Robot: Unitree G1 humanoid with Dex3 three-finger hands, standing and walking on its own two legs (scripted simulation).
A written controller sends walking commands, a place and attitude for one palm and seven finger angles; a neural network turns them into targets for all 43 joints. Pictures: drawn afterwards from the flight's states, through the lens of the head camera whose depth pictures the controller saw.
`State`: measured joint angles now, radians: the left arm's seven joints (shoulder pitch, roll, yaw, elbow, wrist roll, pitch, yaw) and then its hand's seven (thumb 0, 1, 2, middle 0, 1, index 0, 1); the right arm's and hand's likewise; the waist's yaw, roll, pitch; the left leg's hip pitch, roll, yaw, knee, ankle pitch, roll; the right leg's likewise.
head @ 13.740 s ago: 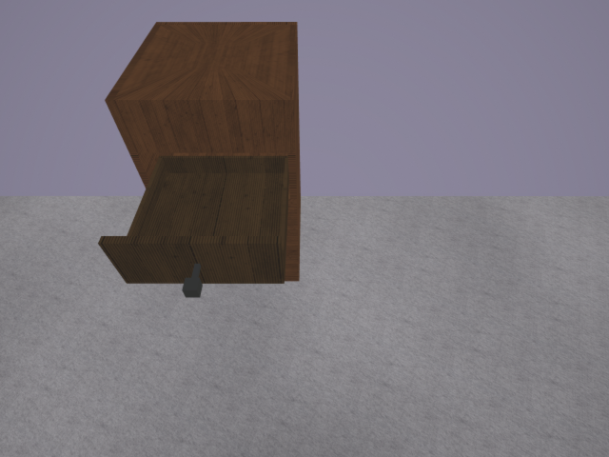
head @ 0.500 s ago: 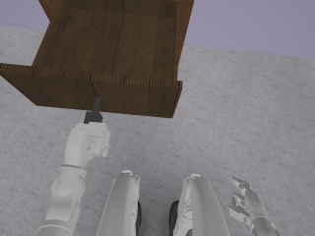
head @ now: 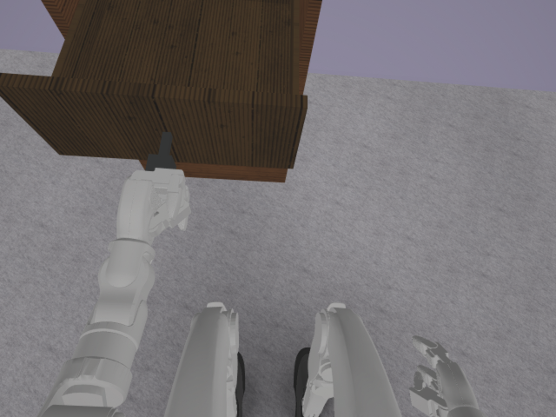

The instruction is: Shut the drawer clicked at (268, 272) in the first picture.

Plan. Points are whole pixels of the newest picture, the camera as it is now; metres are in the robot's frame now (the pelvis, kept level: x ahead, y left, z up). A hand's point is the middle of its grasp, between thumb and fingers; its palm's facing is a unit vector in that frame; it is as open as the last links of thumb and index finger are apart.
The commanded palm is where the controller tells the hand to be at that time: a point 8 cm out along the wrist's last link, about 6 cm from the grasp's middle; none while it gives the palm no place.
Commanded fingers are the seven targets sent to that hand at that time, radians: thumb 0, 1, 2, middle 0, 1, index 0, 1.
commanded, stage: push the drawer shut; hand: left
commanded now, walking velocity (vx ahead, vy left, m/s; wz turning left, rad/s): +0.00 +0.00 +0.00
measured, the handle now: (163, 158) +0.46 +0.18 +0.00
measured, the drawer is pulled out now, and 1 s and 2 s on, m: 0.21 0.09 0.00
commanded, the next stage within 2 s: pull the fist back off the drawer in 2.00 s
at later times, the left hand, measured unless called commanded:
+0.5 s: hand (192, 165) +0.46 +0.14 -0.01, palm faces -0.04 -1.00 -0.06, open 3.6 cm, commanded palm +0.46 +0.17 +0.00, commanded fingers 0.00 0.90 0.90 -1.40 -1.60 -1.40 -1.60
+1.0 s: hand (198, 130) +0.52 +0.14 -0.01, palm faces -0.02 -1.00 -0.06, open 3.5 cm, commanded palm +0.52 +0.17 +0.00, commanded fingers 0.00 0.90 0.90 -1.40 -1.60 -1.40 -1.60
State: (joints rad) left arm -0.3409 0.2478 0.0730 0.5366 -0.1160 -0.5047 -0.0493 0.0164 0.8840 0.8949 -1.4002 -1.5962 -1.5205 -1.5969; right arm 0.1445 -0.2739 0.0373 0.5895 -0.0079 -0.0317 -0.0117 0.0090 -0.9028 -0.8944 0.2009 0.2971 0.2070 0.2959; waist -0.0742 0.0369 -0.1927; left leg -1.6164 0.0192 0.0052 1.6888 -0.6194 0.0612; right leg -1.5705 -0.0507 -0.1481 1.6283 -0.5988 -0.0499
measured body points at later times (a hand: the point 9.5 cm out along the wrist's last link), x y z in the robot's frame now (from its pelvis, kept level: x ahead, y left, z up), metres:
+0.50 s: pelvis +0.01 +0.00 +0.00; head +0.19 +0.02 +0.41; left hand +0.45 +0.19 +0.00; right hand +0.12 -0.26 -0.12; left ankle +0.07 +0.09 -0.52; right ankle +0.07 -0.11 -0.52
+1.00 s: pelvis +0.00 +0.00 -0.01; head +0.20 +0.02 +0.39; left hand +0.51 +0.19 +0.00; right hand +0.06 -0.27 -0.13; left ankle +0.07 +0.09 -0.52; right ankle +0.07 -0.11 -0.52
